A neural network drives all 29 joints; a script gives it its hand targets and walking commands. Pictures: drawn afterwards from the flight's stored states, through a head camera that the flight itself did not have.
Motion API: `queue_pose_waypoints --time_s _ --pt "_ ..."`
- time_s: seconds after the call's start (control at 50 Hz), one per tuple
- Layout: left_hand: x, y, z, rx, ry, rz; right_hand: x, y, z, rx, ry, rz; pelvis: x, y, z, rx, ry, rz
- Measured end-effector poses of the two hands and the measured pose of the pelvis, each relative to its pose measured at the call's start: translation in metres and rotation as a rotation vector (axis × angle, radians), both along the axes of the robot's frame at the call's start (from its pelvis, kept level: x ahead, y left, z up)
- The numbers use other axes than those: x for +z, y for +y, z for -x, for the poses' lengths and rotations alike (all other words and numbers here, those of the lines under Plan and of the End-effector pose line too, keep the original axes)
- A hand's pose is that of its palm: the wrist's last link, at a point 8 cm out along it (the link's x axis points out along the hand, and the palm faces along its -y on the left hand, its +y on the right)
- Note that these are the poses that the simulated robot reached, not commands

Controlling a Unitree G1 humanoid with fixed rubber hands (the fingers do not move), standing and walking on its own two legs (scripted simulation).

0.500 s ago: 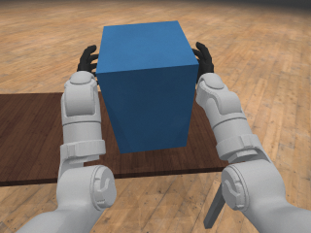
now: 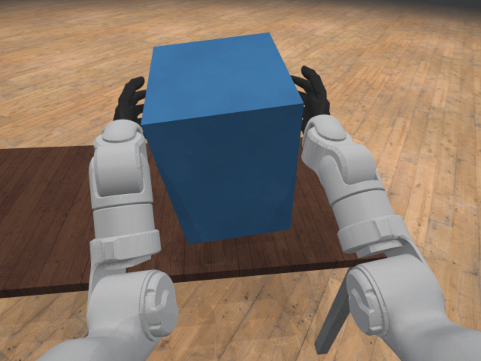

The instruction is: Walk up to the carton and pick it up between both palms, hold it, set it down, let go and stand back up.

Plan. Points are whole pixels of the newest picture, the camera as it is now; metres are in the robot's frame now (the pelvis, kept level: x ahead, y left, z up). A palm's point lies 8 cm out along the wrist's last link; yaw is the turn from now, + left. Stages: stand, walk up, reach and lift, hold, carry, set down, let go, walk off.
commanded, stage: hold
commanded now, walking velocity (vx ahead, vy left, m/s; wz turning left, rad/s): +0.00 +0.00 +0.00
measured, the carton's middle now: (226, 144) +0.39 +0.00 +0.22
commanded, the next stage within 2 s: none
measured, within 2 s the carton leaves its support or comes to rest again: neither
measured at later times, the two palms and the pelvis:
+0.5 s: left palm (125, 125) +0.36 +0.15 +0.27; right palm (316, 116) +0.36 -0.12 +0.28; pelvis -0.01 -0.01 +0.00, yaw +0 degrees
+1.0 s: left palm (125, 125) +0.37 +0.15 +0.27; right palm (313, 117) +0.37 -0.12 +0.27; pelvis +0.00 -0.01 +0.00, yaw +0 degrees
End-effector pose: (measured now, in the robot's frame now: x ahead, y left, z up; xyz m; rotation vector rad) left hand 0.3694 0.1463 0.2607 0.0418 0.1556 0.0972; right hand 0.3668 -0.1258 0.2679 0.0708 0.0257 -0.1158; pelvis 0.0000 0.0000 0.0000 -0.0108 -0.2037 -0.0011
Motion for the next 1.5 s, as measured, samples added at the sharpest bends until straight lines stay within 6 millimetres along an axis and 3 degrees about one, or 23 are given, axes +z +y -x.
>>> queue_pose_waypoints --time_s 0.54,0.92,1.5 --pt "0.012 0.002 0.009 0.009 -0.005 0.018 0.01 0.002 0.007 0.004 -0.001 0.012 0.0 -0.007 0.009 0.006 -0.004 -0.007" --pt "0.008 0.003 0.002 0.002 0.002 0.015 0.006 0.002 0.001 0.0 0.009 0.014 0.0 -0.006 0.004 0.007 -0.002 -0.006" --pt "0.009 0.003 0.01 0.007 -0.008 0.009 0.005 0.003 0.008 0.003 0.002 0.0 0.0 -0.005 0.009 0.008 -0.01 -0.006"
